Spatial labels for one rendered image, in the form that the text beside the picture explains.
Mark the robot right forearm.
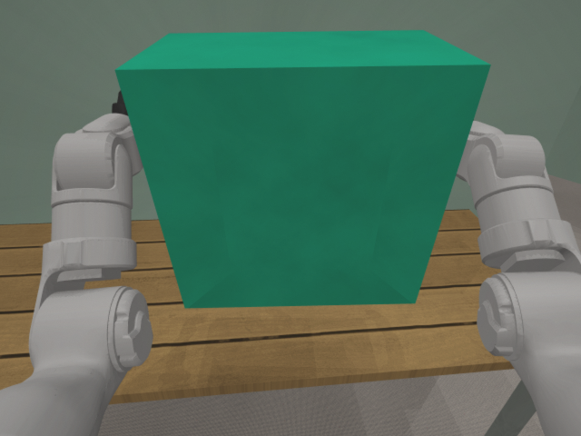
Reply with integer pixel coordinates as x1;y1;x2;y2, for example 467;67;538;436
456;121;581;273

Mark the robot left upper arm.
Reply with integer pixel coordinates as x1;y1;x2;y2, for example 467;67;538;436
0;286;153;436

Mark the table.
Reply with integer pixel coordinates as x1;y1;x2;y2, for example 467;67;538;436
0;209;536;436

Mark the carton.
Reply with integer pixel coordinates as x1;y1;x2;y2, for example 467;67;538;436
115;30;491;308

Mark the robot left hand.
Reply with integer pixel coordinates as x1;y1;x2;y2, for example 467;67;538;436
112;91;128;115

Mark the robot right upper arm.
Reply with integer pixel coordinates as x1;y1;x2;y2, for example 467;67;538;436
477;271;581;436

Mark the robot left forearm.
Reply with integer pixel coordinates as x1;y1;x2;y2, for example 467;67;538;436
29;114;143;367

